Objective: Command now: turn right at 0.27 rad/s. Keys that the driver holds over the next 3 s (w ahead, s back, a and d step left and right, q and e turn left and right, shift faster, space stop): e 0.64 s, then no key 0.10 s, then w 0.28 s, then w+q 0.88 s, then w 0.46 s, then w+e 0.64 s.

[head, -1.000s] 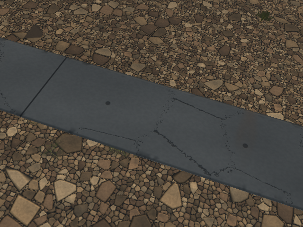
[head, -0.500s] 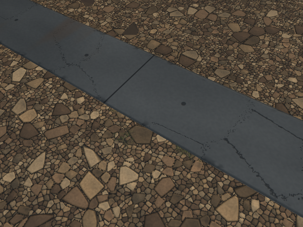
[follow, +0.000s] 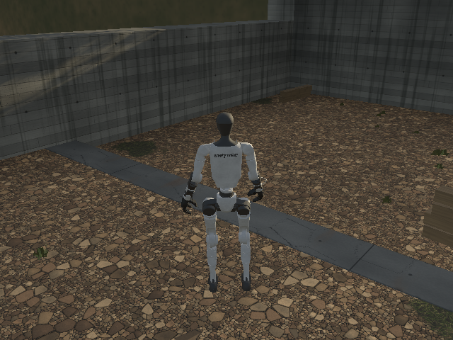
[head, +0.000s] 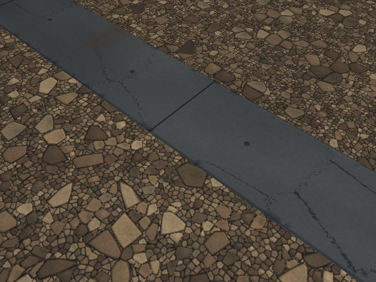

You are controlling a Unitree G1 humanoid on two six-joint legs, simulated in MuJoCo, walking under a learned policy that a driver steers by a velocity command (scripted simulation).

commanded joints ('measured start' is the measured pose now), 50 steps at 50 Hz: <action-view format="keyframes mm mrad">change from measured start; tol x16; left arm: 1 -47 110 25 -93 -5 -12 2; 44 -119 72 14 -221 2 -36 -11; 50 212 130 34 -108 -4 -73 -7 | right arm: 1 4 -225 -76 -41 11 3 -16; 50 77 -121 -32 1 28 -60 25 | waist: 1 -50 162 -56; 6 10 134 -86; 9 51 -252 -83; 12 -14 -39 -65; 29 -53 -136 -113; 32 8 308 -91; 50 70 9 -101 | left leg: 1 107 331 -250 -132 353 207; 6 76 296 -142 -18 371 125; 9 -363 -29 -31 537 -429 -96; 11 -408 25 -122 693 -334 -92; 29 4 -17 -103 -119 78 -97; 32 119 432 -570 -194 429 194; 38 115 246 -255 -193 249 165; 41 174 253 -293 -267 -127 169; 46 42 269 -269 -285 -149 169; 50 -273 133 -104 89 -144 32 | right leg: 1 -74 6 -22 8 -31 -19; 6 72 39 -63 -250 189 -96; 9 260 -331 526 -453 784 -435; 16 287 -135 288 -417 687 -313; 29 147 -53 478 -306 483 -238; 32 -225 189 168 190 -254 -75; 36 -251 120 173 449 -44 1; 45 -44 69 -28 -106 -30 -45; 48 209 99 -71 -386 192 -107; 50 517 -81 182 -446 148 -164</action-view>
